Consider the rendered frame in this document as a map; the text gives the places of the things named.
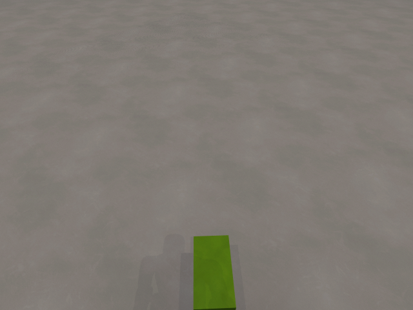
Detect carton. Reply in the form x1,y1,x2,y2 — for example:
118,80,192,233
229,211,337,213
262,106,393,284
194,235,236,310

